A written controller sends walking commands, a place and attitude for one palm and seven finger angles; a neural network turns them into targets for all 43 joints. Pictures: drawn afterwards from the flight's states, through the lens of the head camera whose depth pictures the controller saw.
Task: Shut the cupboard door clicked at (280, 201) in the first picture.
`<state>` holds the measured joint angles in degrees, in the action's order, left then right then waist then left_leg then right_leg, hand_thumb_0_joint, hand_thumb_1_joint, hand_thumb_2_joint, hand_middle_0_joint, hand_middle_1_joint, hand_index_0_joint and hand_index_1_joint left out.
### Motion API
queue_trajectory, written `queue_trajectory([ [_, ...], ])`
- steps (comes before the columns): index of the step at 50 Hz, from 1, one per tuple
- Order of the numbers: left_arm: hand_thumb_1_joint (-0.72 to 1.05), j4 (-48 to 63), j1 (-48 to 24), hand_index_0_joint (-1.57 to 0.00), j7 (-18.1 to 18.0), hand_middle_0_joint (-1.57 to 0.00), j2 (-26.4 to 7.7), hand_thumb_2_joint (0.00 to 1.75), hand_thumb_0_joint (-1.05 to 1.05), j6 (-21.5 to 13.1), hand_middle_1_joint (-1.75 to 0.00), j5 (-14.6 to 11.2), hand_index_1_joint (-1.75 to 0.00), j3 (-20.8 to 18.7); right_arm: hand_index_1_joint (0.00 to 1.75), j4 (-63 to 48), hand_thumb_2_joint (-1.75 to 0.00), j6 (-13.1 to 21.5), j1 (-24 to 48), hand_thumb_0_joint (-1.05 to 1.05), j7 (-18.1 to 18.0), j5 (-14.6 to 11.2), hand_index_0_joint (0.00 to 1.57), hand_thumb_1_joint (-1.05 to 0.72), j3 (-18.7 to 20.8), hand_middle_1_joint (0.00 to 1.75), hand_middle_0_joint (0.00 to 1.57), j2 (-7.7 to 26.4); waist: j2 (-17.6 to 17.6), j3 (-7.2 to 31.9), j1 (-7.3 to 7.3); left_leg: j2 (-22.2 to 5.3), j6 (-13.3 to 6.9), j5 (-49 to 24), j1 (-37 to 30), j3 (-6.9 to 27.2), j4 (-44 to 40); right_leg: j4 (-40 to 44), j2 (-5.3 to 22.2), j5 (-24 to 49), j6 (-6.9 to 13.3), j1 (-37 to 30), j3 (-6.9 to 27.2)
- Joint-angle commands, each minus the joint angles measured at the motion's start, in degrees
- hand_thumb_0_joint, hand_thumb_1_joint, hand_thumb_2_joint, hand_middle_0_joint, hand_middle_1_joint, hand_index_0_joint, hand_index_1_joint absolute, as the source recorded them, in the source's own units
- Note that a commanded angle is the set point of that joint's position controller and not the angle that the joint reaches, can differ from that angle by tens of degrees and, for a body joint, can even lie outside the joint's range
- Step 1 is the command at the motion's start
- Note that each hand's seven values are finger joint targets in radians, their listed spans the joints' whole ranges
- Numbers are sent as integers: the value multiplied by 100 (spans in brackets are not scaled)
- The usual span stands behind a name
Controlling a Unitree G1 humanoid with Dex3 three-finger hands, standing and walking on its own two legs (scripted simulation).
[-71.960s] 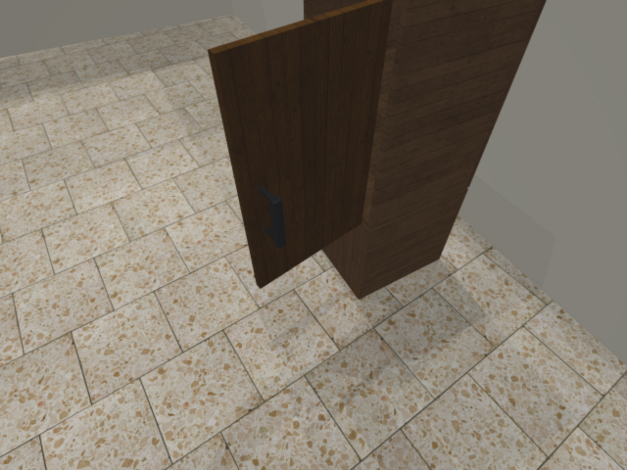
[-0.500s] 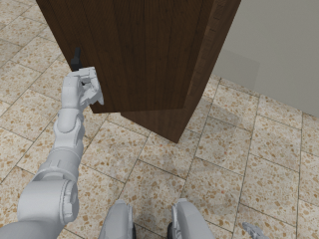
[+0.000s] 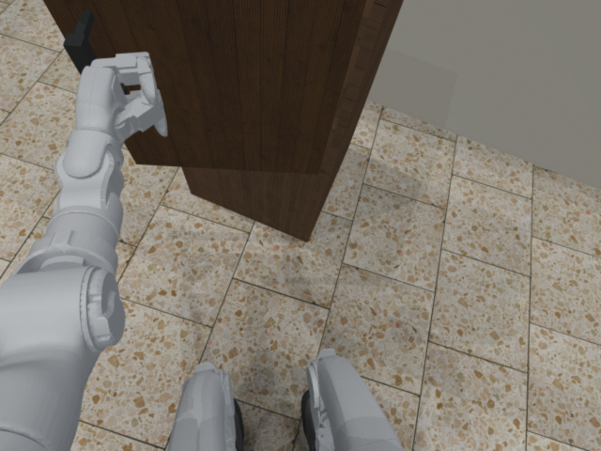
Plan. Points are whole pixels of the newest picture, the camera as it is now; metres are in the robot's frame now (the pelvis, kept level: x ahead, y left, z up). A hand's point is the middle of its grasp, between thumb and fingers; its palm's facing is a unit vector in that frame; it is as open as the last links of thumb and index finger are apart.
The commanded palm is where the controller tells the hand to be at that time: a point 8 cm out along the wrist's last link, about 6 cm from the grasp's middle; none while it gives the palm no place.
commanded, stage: push the door shut along its arc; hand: left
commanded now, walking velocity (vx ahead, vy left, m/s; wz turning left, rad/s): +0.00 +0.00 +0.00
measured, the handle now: (102, 73) +0.60 +0.19 +0.06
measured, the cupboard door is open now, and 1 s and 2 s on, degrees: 22 11 11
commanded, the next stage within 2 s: pull the fist back off the door in 0.56 s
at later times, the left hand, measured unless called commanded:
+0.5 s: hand (174, 70) +0.60 +0.10 +0.07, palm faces -0.26 -0.97 -0.02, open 3.1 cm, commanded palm +0.60 +0.13 +0.06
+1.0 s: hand (179, 72) +0.60 +0.09 +0.06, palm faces +0.09 -1.00 -0.03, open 3.1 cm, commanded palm +0.56 +0.13 +0.06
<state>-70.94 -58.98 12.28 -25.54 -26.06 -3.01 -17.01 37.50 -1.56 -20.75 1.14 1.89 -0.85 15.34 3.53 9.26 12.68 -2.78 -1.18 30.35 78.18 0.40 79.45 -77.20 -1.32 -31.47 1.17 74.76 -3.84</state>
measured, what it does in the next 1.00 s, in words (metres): stands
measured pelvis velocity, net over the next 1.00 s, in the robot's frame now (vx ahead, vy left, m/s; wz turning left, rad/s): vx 0.01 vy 0.00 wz -0.03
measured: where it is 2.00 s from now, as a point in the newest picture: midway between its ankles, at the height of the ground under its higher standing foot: outside the picture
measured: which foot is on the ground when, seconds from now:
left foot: down 0.00-1.00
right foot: down 0.00-1.00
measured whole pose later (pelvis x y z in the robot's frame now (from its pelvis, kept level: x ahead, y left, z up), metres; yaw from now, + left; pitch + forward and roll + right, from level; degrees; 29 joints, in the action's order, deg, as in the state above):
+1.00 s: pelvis +0.01 +0.00 +0.00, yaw -2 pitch +33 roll -4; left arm -71.5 -66.2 -6.3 -25.5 -22.6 4.9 -23.1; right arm 36.7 -0.7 -23.8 6.1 5.3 -2.2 12.1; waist 4.5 8.7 16.1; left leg -4.2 -0.8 31.0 81.4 0.5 79.6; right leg -76.5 -2.8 -31.2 1.3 78.2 -3.7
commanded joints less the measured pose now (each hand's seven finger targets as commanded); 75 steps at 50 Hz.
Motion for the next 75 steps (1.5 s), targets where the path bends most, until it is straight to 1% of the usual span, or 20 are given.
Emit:
queue_trajectory([
  [1, 90, 1131, -3070, -130, 31, -130, -1305, 90, 0, -267, -150, 34, -150, -224, 30, -267, -90, 107, -1048, 0, -37, 21, 20, -90, 314, 30, 20, 1073, 638, 3084, 270, 94, -115, -1583, -2637, 528, -737, 1066, -133, 1215, 69, -958, 247],
  [8, 90, 1032, -3398, -130, 253, -130, -1736, 90, 0, -88, -150, 136, -150, -389, 30, -290, -90, 116, -1175, 0, -35, 17, 20, -90, 266, 30, 20, 1118, 827, 3264, 377, 52, -137, -1796, -2570, 548, -569, 952, -166, 1369, 79, -853, 246],
  [12, 90, 895, -3783, -130, 378, -130, -1611, 90, 0, 92, -150, 159, -150, -180, 30, -246, -90, 151, -1265, 0, -38, 10, 20, -90, 235, 30, 20, 1116, 926, 3101, 555, 42, -160, -1758, -2560, 577, -488, 933, -186, 1300, 84, -553, 211],
  [14, 90, 905, -3841, -130, 422, -130, -1925, 90, 0, 171, -150, 180, -150, -367, 30, -237, -90, 152, -1300, 0, -54, 15, 20, -90, 222, 30, 20, 1149, 973, 3287, 511, 34, -151, -1840, -2513, 576, -426, 897, -188, 1365, 89, -639, 211],
  [17, 90, 1060, -4023, -130, 505, -130, -1725, 90, 0, 226, -150, 174, -150, -201, 30, -216, -90, 206, -1386, 0, -32, 35, 20, -90, 226, 30, 20, 1121, 1219, 3526, 550, 29, -148, -2195, -2831, 620, -379, 820, -203, 1572, 105, -512, 171],
  [21, 90, 713, -4074, -130, 573, -130, -1995, 90, 0, 481, -150, 243, -150, -312, 30, -198, -90, 192, -1430, 0, -55, 29, 20, -90, 180, 30, 20, 1140, 914, 3287, 639, 35, -190, -1979, -2266, 525, -256, 837, -227, 1571, 67, -668, 204],
  [24, 90, 715, -4385, -130, 590, -130, -2250, 90, 0, 542, -150, 331, -150, -370, 30, -198, -90, 226, -1490, 0, -74, 51, 20, -90, 146, 30, 20, 1146, 1012, 3288, 696, 34, -203, -1967, -2121, 519, -166, 778, -231, 1566, 74, -626, 197],
  [28, 90, 940, -4566, -130, 756, -130, -2135, 90, 0, 588, -150, 306, -150, -239, 30, -164, -90, 277, -1532, 0, -85, 61, 20, -90, 179, 30, 20, 1143, 1308, 3645, 726, 22, -189, -2322, -2453, 550, -84, 690, -251, 1834, 100, -535, 168],
  [33, 90, 997, -5011, -130, 847, -130, -2030, 90, 0, 735, -150, 338, -150, -44, 30, -48, -90, 339, -1614, 0, -109, 62, 20, -90, 183, 30, 20, 1173, 1572, 3647, 838, -5, -162, -2323, -2782, 652, -68, 680, -272, 1663, 119, -123, 90],
  [34, 90, 1096, -4710, -130, -214, -130, -2113, 90, 0, 819, -150, -182, -150, -1320, 30, -251, -90, 364, -1846, 0, -71, 213, 20, -90, 116, 30, 20, 1069, 1503, 3741, 425, -74, -119, -2384, -2649, 722, -214, 711, -248, 1703, 86, -346, 44],
  [35, 90, 955, -4363, -130, -690, -130, -1685, 90, 0, 863, -150, -67, -150, -948, 30, -272, -90, 369, -1704, 0, 20, 239, 20, -90, 123, 30, 20, 1027, 1428, 3773, 456, -82, -75, -2356, -2607, 695, -271, 708, -237, 1684, 41, -412, 45],
  [37, 90, 1005, -4077, -130, -1596, -130, -1259, 90, 0, 715, -150, 99, -150, -1031, 30, -266, -90, 369, -1808, 0, 184, 383, 20, -90, 171, 30, 20, 943, 1125, 3670, 407, -70, -51, -2378, -2541, 663, -344, 748, -235, 1697, -9, -537, -9],
  [40, 90, 1215, -4011, -130, -2325, -130, -1529, 90, 0, 370, -150, 899, -150, -888, 30, -256, -90, 248, -1798, 0, 385, 480, 20, -90, 227, 30, 20, 954, 1223, 3761, 375, -35, -43, -2307, -2455, 508, -374, 791, -208, 1719, -13, -807, 65],
  [42, 90, 1530, -4240, -130, -2337, -130, -1441, 90, 0, 53, -150, 1234, -150, -576, 30, -209, -90, 198, -1805, 0, 469, 481, 20, -90, 290, 30, 20, 949, 1288, 3915, 489, -22, -53, -2355, -2668, 500, -408, 843, -200, 1851, 1, -904, 127],
  [49, 90, 1106, -3489, -130, -1774, -130, -1227, 90, 0, -119, -150, 617, -150, -646, 30, -193, -90, 130, -1579, 0, 381, 294, 20, -90, 300, 30, 20, 926, 691, 3421, 409, 82, -87, -1697, -2203, 319, -741, 1241, -212, 1804, -39, -1727, 297],
  [56, 90, 917, -2430, -130, -1673, -130, -434, 90, 0, -356, -150, 391, -150, -319, 30, -235, -90, 71, -1434, 0, 382, 275, 20, -90, 363, 30, 20, 864, 288, 2894, 266, 150, -90, -1662, -2107, 194, -888, 1360, -177, 1940, -34, -1863, 309],
  [59, 90, 1309, -2291, -130, -1628, -130, -118, 90, 0, -533, -150, 313, -150, -120, 30, -289, -90, 28, -1334, 0, 373, 256, 20, -90, 417, 30, 20, 845, 372, 3059, 172, 173, -62, -1890, -2497, 204, -944, 1312, -158, 2119, -18, -1824, 273],
  [69, 90, 2242, -1730, -130, -1905, -130, 429, 90, 0, -1042, -150, 305, -150, 214, 30, -346, -90, -108, -922, 0, 335, 235, 20, -90, 539, 30, 20, 770, 543, 3371, -111, 209, 23, -2316, -3338, 207, -1094, 1273, -108, 2409, -3, -1910, 231],
  [73, 90, 2199, -1210, -130, -1995, -130, 771, 90, 0, -1082, -150, 316, -150, 429, 30, -379, -90, -159, -759, 0, 325, 212, 20, -90, 564, 30, 20, 754, 274, 3184, -151, 203, 45, -2264, -3424, 213, -1198, 1332, -105, 2342, -11, -1898, 194],
  [75, 90, 1973, -1389, -130, -2046, -130, 842, 90, 0, -1054, -150, 332, -150, 503, 30, -326, -90, -183, -696, 0, 297, 198, 20, -90, 555, 30, 20, 745, 19, 2780, -20, 218, 21, -1897, -3149, 196, -1231, 1424, -97, 2117, -39, -1861, 208],
])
